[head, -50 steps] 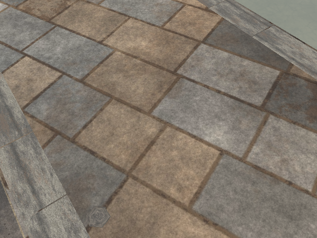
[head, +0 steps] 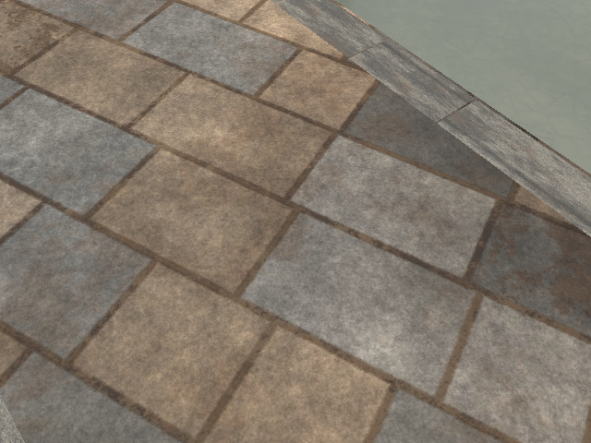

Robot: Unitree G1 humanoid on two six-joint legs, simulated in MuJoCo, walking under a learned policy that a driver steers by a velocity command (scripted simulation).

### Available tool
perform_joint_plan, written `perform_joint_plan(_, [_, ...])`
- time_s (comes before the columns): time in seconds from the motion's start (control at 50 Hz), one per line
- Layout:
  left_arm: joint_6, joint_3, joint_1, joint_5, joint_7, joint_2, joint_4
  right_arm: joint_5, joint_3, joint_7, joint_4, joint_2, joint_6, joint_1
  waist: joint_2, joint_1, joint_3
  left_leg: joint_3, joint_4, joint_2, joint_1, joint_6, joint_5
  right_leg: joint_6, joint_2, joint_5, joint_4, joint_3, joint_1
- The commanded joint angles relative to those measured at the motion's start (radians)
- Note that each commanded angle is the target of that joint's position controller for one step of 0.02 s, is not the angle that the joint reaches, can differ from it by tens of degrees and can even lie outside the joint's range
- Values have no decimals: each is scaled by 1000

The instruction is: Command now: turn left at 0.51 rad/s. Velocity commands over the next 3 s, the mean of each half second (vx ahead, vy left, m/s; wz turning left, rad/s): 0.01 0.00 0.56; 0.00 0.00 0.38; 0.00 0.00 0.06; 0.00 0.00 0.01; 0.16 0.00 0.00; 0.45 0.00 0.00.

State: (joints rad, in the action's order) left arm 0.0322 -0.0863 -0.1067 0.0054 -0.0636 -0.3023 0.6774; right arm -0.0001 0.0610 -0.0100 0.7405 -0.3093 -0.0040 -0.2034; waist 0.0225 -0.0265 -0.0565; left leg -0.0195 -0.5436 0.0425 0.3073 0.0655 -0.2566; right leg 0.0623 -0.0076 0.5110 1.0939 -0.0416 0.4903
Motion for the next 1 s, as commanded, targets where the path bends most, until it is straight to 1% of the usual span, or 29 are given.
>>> perform_joint_plan(0.02, [-23, -23, 16, -5, -1, -78, -67, -14, 39, 28, -77, -160, -2, 28, -120, 18, 155, -308, 167, -248, -230, 167, 547, 21, 12, -81, 14, -47, 112])
perform_joint_plan(0.12, [-37, -10, 31, -10, 17, -52, -59, -15, 52, 46, -97, -180, -27, 29, -154, -1, 158, -332, 170, -216, -213, 158, 383, 38, -15, -151, -256, -44, 16])
perform_joint_plan(0.22, [-54, -18, 7, -18, 39, -79, -50, -17, 59, 33, -119, -185, -40, 63, -196, -4, 132, -440, 167, -205, -140, 153, 296, 18, -41, -150, -440, -44, -110])
perform_joint_plan(0.26, [-65, -23, -34, -19, 49, -80, -38, -27, 58, 33, -128, -178, -46, 90, -194, 23, 135, -470, 135, -183, -132, 128, 297, -3, -47, -223, -589, -36, -183])
perform_joint_plan(0.28, [-70, -27, -70, -17, 51, -82, -24, -35, 55, 36, -134, -170, -49, 106, -186, 46, 136, -465, 109, -154, -104, 97, 258, -19, -39, -325, -711, -25, -257])
perform_joint_plan(0.3, [-71, -38, -93, -8, 48, -122, -19, -32, 48, 40, -139, -141, -48, 86, -135, 40, 153, -429, 46, -108, -29, 48, 121, -55, 55, -398, -755, -87, -360])
perform_joint_plan(0.32, [-62, -48, -80, 8, 39, -184, -36, -14, 34, 36, -134, -83, -46, 22, 96, -7, 169, -271, -182, 14, 94, -15, -202, -142, 270, -556, -781, -287, -444])
perform_joint_plan(0.34, [-61, -51, -63, 45, 47, -212, -39, -21, 56, 35, -158, -144, -36, 34, 255, -7, 112, -145, -389, 90, 250, -66, -409, -302, 404, -653, -809, -476, -359])
perform_joint_plan(0.36, [-67, -37, -20, 39, 46, -158, -61, -13, 78, 36, -136, -210, -33, 9, 157, -13, 100, -163, -554, 21, 256, -97, -359, -330, 402, -612, -809, -427, -334])
perform_joint_plan(0.38, [-67, -24, 25, 26, 42, -112, -66, -19, 88, 35, -114, -219, -39, -3, 114, -26, 83, -150, -616, 10, 260, -114, -289, -289, 336, -561, -796, -321, -317])
perform_joint_plan(0.4, [-65, -18, 46, 12, 37, -97, -73, -18, 86, 39, -92, -190, -51, -22, 95, -28, 75, -133, -659, 4, 269, -134, -235, -255, 278, -511, -789, -241, -323])
perform_joint_plan(0.42, [-63, -13, 49, 1, 32, -89, -71, -18, 80, 38, -94, -169, -59, -20, 101, -15, 60, -125, -688, -3, 296, -153, -192, -254, 264, -527, -785, -200, -334])
perform_joint_plan(0.46, [-53, -12, 14, 6, 22, -95, -62, -29, 67, 30, -121, -127, -61, 22, 122, 14, 55, -69, -631, -18, 303, -173, -147, -262, 233, -556, -791, -120, -356])
perform_joint_plan(0.52, [-39, -24, -45, 12, 14, -126, -49, -28, 52, 19, -163, -99, -56, 85, 144, 64, 93, -34, -481, -59, 300, -188, -155, -288, 270, -602, -778, -97, -459])
perform_joint_plan(0.58, [-31, -39, -25, 4, 25, -167, -51, -21, 39, 4, -182, -81, -55, 85, 154, 67, 117, 20, -326, -80, 174, -170, -175, -288, 290, -646, -765, -42, -423])
perform_joint_plan(0.62, [-29, -43, -23, -5, 35, -180, -47, -22, 44, -2, -185, -96, -59, 66, 164, 62, 124, 56, -241, -70, 111, -152, -159, -283, 304, -670, -748, -22, -408])
perform_joint_plan(0.66, [-30, -44, -15, -23, 41, -185, -40, -22, 48, -9, -182, -97, -64, 32, 158, 40, 125, 72, -106, -58, 38, -117, -96, -260, 311, -669, -703, -12, -393])
perform_joint_plan(0.68, [-30, -41, -3, -35, 42, -179, -35, -19, 50, -10, -168, -91, -64, -11, 144, 10, 128, 90, 23, -39, -41, -87, -3, -232, 297, -650, -657, 10, -363])
perform_joint_plan(0.7, [-33, -31, -42, -39, 45, -148, -13, -15, 57, -5, -153, -106, -62, -52, 99, -3, 133, 69, 142, -24, -158, -54, 112, -175, 265, -576, -585, 49, -296])
perform_joint_plan(0.72, [-37, -12, -85, -8, 52, -90, -7, -15, 74, 8, -157, -181, -58, -81, -105, 15, 160, -142, 186, -168, -334, -1, 410, -75, 183, -320, -385, 145, -121])
perform_joint_plan(0.74, [-39, 9, -28, 27, 47, -48, -65, 11, 84, 14, -183, -269, -45, -62, -353, 14, 146, -461, 193, -430, -324, 206, 611, 3, 46, 140, -183, 154, 115])
perform_joint_plan(0.76, [-34, -11, 38, 8, 35, -111, -62, 36, 64, 7, -183, -198, -20, -78, -222, -52, 185, -441, 201, -436, -261, 283, 574, 7, 62, 181, -9, 21, 95])
perform_joint_plan(0.78, [-26, -18, 27, -10, 34, -126, -52, 36, 47, 6, -169, -165, -4, -38, -195, -19, 153, -343, 202, -381, -222, 245, 513, -3, 74, 120, 38, 0, 93])
perform_joint_plan(0.8, [-21, -22, -1, -11, 30, -124, -25, 21, 45, 9, -165, -152, 4, 14, -160, 5, 132, -279, 206, -317, -213, 189, 417, -5, 79, 49, 28, -5, 94])
perform_joint_plan(0.82, [-16, -25, -12, -4, 25, -130, -12, 5, 36, 13, -164, -130, 5, 55, -155, 17, 114, -249, 206, -292, -208, 157, 411, 2, 84, -19, 8, -10, 98])
perform_joint_plan(0.86, [-13, -22, -50, -4, 28, -113, 10, 9, 15, 22, -158, -91, 7, 77, -156, 41, 129, -190, 208, -254, -166, 150, 495, 19, 69, -120, 17, -1, 16])
perform_joint_plan(0.9, [-12, -13, -60, -11, 32, -91, 20, 13, 8, 25, -150, -74, 9, 82, -152, 41, 135, -166, 212, -239, -184, 150, 463, 29, 73, -160, -74, 0, -15])
perform_joint_plan(0.94, [-11, 0, -31, -8, 33, -69, 17, 12, 8, 26, -136, -77, 8, 79, -151, 23, 119, -171, 215, -234, -190, 146, 389, 30, 80, -162, -216, 0, -55])
perform_joint_plan(1.0, [-12, 5, -14, -8, 33, -75, 18, 16, 11, 21, -110, -96, 2, 69, -158, 1, 94, -210, 220, -245, -166, 164, 297, 25, 73, -120, -359, 12, -128])
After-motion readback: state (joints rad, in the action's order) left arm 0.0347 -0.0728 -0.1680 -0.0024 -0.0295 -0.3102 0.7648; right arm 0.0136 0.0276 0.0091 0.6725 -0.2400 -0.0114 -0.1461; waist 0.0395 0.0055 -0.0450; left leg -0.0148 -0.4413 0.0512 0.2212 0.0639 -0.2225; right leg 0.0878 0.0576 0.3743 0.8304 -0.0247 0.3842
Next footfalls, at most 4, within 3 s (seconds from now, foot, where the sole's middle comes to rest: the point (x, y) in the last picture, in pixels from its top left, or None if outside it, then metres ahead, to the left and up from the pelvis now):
0.30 right None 0.08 -0.14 -0.77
0.72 left None -0.03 0.10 -0.77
1.10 right None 0.08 -0.11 -0.77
2.86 left None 0.31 0.28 -0.77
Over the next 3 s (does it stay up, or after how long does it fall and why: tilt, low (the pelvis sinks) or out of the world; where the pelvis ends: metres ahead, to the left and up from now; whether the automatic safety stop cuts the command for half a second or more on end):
stays up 0.26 0.15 0.00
